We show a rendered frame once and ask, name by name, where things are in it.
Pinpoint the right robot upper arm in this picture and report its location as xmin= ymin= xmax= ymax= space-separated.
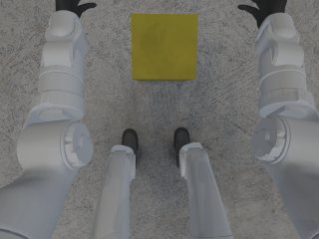
xmin=250 ymin=115 xmax=319 ymax=239

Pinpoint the robot right forearm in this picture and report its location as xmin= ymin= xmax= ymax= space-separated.
xmin=254 ymin=12 xmax=319 ymax=122

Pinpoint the right robot shin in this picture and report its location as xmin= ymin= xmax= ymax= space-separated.
xmin=179 ymin=142 xmax=209 ymax=159

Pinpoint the right robot hand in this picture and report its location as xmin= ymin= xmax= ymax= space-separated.
xmin=237 ymin=0 xmax=287 ymax=29

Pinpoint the carton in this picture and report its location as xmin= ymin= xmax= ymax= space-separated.
xmin=131 ymin=13 xmax=198 ymax=82

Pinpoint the robot left forearm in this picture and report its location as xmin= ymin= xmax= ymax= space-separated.
xmin=16 ymin=10 xmax=89 ymax=162

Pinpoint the left robot upper arm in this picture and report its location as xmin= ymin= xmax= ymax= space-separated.
xmin=0 ymin=119 xmax=94 ymax=239

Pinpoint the left robot hand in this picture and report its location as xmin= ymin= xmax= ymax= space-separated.
xmin=55 ymin=0 xmax=97 ymax=19

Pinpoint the robot left thigh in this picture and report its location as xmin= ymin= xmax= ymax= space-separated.
xmin=89 ymin=150 xmax=136 ymax=239

